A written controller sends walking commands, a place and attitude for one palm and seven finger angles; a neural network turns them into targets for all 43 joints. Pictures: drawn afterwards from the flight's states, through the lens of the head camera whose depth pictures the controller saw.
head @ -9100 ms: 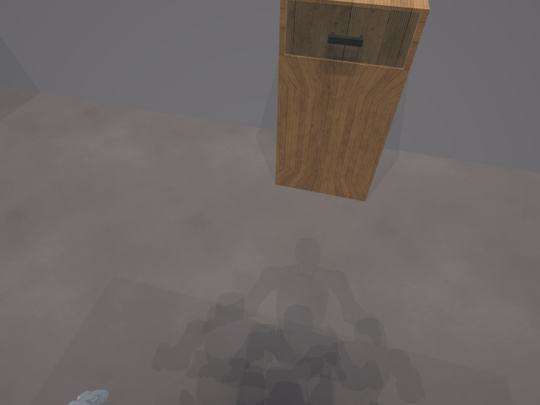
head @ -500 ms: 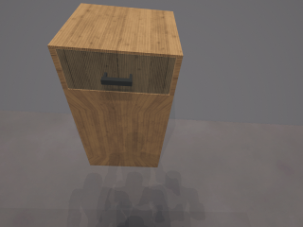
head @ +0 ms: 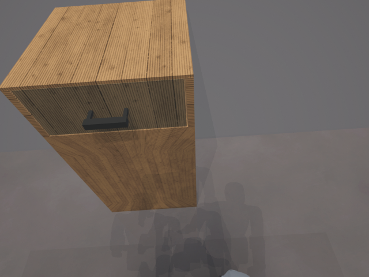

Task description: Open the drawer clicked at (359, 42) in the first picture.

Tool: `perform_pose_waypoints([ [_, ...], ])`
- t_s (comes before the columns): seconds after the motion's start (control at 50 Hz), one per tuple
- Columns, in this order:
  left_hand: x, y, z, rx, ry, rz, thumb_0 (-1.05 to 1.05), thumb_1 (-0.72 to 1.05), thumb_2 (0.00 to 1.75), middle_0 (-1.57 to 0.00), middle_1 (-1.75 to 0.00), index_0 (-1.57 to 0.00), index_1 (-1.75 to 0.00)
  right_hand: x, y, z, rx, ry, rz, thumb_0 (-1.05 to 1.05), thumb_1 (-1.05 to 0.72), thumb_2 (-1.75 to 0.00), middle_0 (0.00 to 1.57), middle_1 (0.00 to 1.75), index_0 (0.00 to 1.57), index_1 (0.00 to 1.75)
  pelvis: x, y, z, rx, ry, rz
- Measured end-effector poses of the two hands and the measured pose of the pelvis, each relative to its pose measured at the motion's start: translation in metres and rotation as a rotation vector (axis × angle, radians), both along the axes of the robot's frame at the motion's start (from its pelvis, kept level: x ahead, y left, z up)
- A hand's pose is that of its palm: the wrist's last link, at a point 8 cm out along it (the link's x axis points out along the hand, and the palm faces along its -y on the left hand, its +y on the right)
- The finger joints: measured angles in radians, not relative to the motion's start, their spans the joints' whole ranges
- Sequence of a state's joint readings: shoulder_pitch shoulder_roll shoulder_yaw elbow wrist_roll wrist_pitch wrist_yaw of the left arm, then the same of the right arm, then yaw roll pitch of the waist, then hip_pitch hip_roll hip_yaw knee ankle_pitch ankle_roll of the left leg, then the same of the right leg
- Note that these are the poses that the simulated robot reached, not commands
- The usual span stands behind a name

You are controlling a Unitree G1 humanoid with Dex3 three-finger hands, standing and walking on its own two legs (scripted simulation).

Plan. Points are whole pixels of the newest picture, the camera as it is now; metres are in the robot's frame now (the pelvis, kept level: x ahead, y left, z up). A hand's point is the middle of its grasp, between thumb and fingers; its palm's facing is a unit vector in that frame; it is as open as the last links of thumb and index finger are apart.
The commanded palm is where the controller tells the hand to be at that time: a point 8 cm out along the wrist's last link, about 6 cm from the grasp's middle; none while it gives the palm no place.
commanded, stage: come to a stop and stand still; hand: left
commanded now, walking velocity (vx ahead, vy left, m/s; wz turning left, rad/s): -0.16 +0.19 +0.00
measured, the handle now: (107, 117) +0.49 +0.23 +0.03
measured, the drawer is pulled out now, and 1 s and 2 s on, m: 0.00 0.00 0.00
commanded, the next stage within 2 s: look again from close up in 1.04 s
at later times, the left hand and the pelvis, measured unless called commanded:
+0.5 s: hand out of the picture -0.04 +0.26 -0.17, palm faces +0.06 -0.97 -0.23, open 7.4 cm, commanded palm none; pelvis -0.05 +0.06 +0.01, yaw +0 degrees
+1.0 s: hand out of the picture -0.08 +0.20 -0.16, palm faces +0.00 -0.98 -0.18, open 7.3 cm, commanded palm none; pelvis -0.08 +0.04 +0.01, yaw -1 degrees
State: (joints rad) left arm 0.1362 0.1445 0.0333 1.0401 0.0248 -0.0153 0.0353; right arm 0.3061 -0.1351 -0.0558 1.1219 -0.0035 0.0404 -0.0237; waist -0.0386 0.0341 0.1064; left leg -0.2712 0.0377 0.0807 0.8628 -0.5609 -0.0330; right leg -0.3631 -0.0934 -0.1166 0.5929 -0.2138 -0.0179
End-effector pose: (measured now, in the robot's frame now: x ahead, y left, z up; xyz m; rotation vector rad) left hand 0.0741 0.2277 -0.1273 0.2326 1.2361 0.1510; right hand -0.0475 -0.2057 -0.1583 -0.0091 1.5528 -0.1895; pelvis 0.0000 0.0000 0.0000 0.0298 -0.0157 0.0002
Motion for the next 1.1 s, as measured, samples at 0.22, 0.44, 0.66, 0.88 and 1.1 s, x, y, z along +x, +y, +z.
perform_pose_waypoints([
  [0.22,-0.021,0.029,0.007,0.015,-0.056,0.036,0.01,0.91,0.9,-0.21,-0.3,-0.21,-0.3,0.086,-0.024,0.017,-0.097,-0.275,0.124,0.0,-0.92,-0.9,0.2,0.3,0.2,0.3,-0.031,0.019,0.003,0.007,0.003,0.004],
  [0.44,-0.095,0.08,-0.009,-0.03,0.052,0.098,0.01,0.91,0.9,-0.2,-0.3,-0.2,-0.3,0.05,0.02,0.042,-0.147,-0.288,0.166,0.0,-0.91,-0.9,0.2,0.3,0.2,0.3,-0.054,0.053,0.008,-0.032,0.009,0.007],
  [0.66,-0.164,0.056,0.001,-0.019,0.235,0.083,0.01,0.91,0.9,-0.2,-0.3,-0.2,-0.3,0.002,0.036,0.016,-0.062,-0.192,0.087,0.0,-0.93,-0.9,0.21,0.3,0.2,0.3,-0.063,0.055,0.01,-0.013,0.012,-0.013],
  [0.88,-0.16,0.026,-0.003,-0.069,0.192,0.05,0.02,0.92,0.9,-0.2,-0.3,-0.21,-0.3,-0.055,0.045,0.018,-0.023,-0.09,0.06,0.0,-0.92,-0.9,0.2,0.3,0.2,0.3,-0.075,0.045,0.014,-0.015,-0.012,-0.02],
  [1.1,-0.164,0.024,-0.005,-0.079,0.19,0.059,0.01,0.92,0.9,-0.2,-0.3,-0.2,-0.3,-0.084,0.049,0.021,-0.021,-0.025,0.043,0.0,-0.91,-0.9,0.2,0.3,0.2,0.3,-0.078,0.043,0.014,-0.021,-0.002,-0.017],
])
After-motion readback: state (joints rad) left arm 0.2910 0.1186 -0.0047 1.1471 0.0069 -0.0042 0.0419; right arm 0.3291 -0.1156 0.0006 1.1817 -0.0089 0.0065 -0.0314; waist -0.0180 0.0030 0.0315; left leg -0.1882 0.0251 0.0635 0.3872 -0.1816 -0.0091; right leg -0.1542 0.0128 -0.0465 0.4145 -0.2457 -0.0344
